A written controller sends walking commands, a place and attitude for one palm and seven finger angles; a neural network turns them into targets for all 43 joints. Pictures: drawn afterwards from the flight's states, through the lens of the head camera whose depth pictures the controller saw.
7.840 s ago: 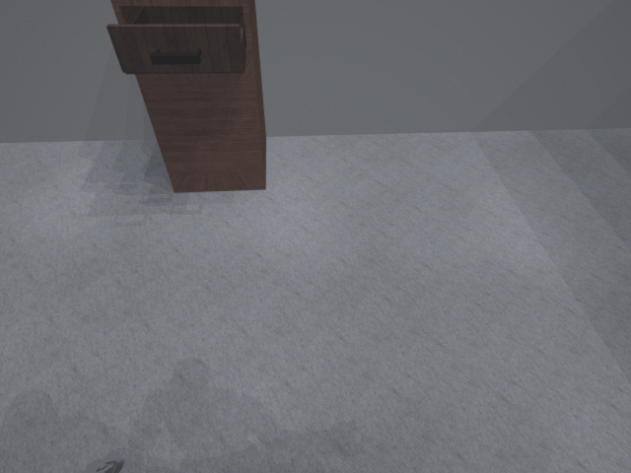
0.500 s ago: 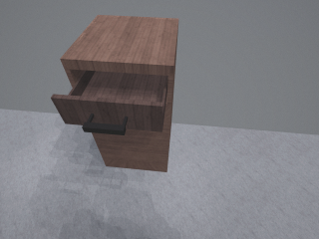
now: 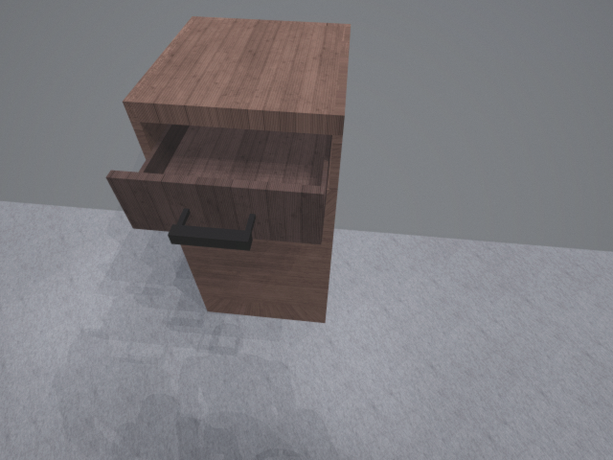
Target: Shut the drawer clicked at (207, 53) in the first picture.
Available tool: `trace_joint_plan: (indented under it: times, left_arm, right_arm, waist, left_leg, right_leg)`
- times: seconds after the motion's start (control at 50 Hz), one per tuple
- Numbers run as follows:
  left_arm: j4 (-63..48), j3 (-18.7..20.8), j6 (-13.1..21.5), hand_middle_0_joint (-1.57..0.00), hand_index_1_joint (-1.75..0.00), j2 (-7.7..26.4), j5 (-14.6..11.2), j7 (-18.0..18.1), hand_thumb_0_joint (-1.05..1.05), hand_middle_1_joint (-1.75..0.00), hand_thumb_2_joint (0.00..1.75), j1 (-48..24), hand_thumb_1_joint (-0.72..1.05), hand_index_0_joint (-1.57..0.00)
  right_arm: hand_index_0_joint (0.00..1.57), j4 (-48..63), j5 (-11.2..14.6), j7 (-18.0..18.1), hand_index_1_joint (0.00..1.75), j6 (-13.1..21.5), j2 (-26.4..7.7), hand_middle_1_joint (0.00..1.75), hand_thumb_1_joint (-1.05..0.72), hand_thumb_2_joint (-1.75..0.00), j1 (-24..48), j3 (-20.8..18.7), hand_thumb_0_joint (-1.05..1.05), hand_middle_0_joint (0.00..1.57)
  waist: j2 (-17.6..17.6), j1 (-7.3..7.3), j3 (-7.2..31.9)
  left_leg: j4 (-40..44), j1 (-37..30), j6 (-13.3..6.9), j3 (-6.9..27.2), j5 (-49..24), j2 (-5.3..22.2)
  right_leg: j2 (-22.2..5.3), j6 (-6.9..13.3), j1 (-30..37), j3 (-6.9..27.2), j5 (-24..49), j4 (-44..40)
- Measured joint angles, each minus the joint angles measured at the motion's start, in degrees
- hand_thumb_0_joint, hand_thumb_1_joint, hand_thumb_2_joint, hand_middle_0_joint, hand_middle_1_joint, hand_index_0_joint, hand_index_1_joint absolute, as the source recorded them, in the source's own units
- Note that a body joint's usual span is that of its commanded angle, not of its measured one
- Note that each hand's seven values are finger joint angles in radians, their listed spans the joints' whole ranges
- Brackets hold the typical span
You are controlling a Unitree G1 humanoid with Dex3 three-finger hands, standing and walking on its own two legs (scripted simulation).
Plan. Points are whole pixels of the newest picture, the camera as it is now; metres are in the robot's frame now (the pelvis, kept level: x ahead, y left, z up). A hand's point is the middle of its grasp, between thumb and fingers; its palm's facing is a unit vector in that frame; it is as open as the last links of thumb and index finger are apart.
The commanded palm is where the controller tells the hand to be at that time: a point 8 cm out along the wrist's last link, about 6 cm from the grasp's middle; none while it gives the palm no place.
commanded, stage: look again from close up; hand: left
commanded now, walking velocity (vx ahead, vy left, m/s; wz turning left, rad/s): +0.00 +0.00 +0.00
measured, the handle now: (214, 227) +0.50 +0.20 -0.03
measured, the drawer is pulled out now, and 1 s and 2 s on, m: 0.17 0.17 0.17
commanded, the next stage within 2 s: come to a stop and stand still in 0.40 s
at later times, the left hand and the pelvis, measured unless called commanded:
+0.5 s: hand out of the picture +0.02 +0.19 -0.17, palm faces +0.02 -0.98 -0.21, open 7.3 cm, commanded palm none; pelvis +0.01 +0.02 +0.00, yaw -1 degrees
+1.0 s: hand out of the picture +0.01 +0.19 -0.17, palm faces +0.01 -0.98 -0.20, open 7.3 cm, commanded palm none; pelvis +0.00 +0.01 +0.00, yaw +0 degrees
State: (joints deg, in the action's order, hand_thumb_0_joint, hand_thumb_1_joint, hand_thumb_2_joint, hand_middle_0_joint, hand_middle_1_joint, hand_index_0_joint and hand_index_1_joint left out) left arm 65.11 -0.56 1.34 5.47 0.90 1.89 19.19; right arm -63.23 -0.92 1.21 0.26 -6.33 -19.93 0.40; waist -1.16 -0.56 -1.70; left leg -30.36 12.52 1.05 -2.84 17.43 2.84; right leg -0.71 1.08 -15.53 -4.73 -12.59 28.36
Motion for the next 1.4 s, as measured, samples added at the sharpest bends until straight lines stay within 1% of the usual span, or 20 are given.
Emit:
trace_joint_plan:
  times: [0.06, 0.16, 0.26, 0.36, 0.62, 0.68, 0.78, 0.92, 1.06, 1.4]
  left_arm:
    - [0.0, 0.1, -0.4, -0.2, -0.3, 0.5, -0.1, -0.2, 0.01, -0.3, 0.89, -0.5, 0.91, -0.2]
    - [-0.9, 0.4, -0.4, -0.2, -0.3, 1.9, -0.2, -0.2, 0.01, -0.3, 0.9, -2.0, 0.92, -0.2]
    - [-1.8, 0.6, -0.4, -0.2, -0.3, 3.0, -0.3, -0.2, 0.01, -0.29, 0.9, -3.3, 0.92, -0.2]
    - [-1.9, 0.6, -0.5, -0.19, -0.3, 3.2, -0.4, -0.3, 0.01, -0.29, 0.9, -4.0, 0.92, -0.2]
    - [-0.4, 0.4, -0.8, -0.2, -0.3, 2.2, -0.4, -0.3, 0.01, -0.3, 0.9, -3.3, 0.92, -0.2]
    - [-0.9, 0.2, 0.1, -0.2, -0.3, 2.1, -0.3, 0.7, 0.01, -0.3, 0.9, -2.7, 0.92, -0.2]
    - [-1.4, -0.3, -0.5, -0.2, -0.3, 2.3, -0.3, 0.0, 0.01, -0.3, 0.9, -2.3, 0.92, -0.2]
    - [-2.1, -0.3, -1.0, -0.2, -0.3, 3.2, -0.3, -0.5, 0.01, -0.3, 0.9, -2.8, 0.92, -0.2]
    - [-2.3, -0.2, -0.9, -0.2, -0.3, 3.6, -0.4, -0.6, 0.01, -0.3, 0.9, -3.4, 0.91, -0.2]
    - [-0.5, 0.0, -0.7, -0.2, -0.3, 2.4, -0.4, -0.4, 0.01, -0.3, 0.9, -2.9, 0.92, -0.2]
  right_arm:
    - [0.2, 1.5, 0.0, 0.1, 0.3, 0.7, -0.4, 0.3, -0.91, -0.9, 0.0, 0.0, 0.01, 0.2]
    - [0.2, 1.6, -0.2, 0.5, 0.3, 0.9, -1.1, 0.3, -0.92, -0.9, 0.4, 0.6, 0.02, 0.2]
    - [0.2, 1.3, -0.2, 0.4, 0.3, 1.2, -1.8, 0.3, -0.92, -0.9, 0.9, 0.8, 0.02, 0.2]
    - [0.2, 0.8, -0.2, 0.4, 0.3, 1.4, -2.1, 0.3, -0.91, -0.9, 1.6, 1.1, 0.01, 0.2]
    - [0.2, -1.3, 0.1, 0.6, 0.3, 1.1, -2.0, 0.3, -0.91, -0.9, 3.0, 1.1, 0.01, 0.2]
    - [0.2, 0.4, 0.3, 0.2, 0.3, 0.4, -2.1, 0.3, -0.91, -0.9, 3.4, 0.6, 0.01, 0.2]
    - [0.2, 2.5, 0.2, 0.2, 0.3, 0.5, -2.9, 0.3, -0.91, -0.9, 3.1, 0.1, 0.01, 0.2]
    - [0.2, 2.6, 0.1, 0.2, 0.3, 0.5, -3.2, 0.3, -0.92, -0.9, 3.1, 0.7, 0.01, 0.2]
    - [0.2, 1.3, 0.0, 0.0, 0.3, 0.6, -2.7, 0.3, -0.91, -0.9, 2.8, 1.2, 0.01, 0.2]
    - [0.2, -2.2, 0.2, 0.3, 0.3, 0.7, -0.9, 0.3, -0.9, -0.9, 2.6, 1.2, 0.01, 0.2]
  waist:
    - [-0.4, -0.33, 0.9]
    - [-0.6, 0.06, 1.6]
    - [-0.5, 0.25, 1.4]
    - [-0.4, 0.23, 0.6]
    - [0.0, 0.53, -0.8]
    - [0.0, 0.25, -0.8]
    - [0.3, 0.13, -0.1]
    - [0.5, 0.4, 0.4]
    - [0.7, 0.5, -0.1]
    - [1.1, 0.47, -1.3]
  left_leg:
    - [-0.7, -0.2, -0.7, -0.3, 0.8, -0.8]
    - [0.9, -2.2, -1.5, -0.7, 0.5, -2.0]
    - [2.8, -3.5, -1.9, -1.2, -0.3, -2.7]
    - [4.3, -4.4, -2.0, -1.5, -0.9, -3.0]
    - [5.8, -5.7, -1.4, -1.5, -1.3, -2.4]
    - [2.3, -3.1, -1.0, -1.0, 0.0, -1.5]
    - [0.2, -2.6, -1.3, -0.9, 1.2, -1.6]
    - [1.9, -3.7, -1.5, -1.0, 0.1, -1.9]
    - [3.7, -4.2, -1.5, -1.1, -1.1, -2.2]
    - [5.1, -4.9, -1.0, -1.1, -1.3, -1.7]
  right_leg:
    - [-0.8, -0.7, -0.3, 0.4, -1.1, 1.7]
    - [-1.9, -1.4, 1.0, 0.9, -1.5, 1.6]
    - [-2.5, -1.8, 1.7, 1.3, -1.2, 0.7]
    - [-2.7, -2.0, 2.1, 1.6, -0.9, 0.1]
    - [-2.1, -1.5, 3.1, 1.6, -0.9, -0.8]
    - [-1.4, -1.3, 1.8, 1.1, -0.9, 0.2]
    - [-1.6, -1.3, 1.3, 1.0, -2.0, 2.1]
    - [-1.8, -1.4, 2.3, 1.1, -1.1, 0.7]
    - [-1.9, -1.4, 2.5, 1.2, -0.2, -0.5]
    - [-1.4, -1.0, 3.1, 1.1, -0.3, -1.5]
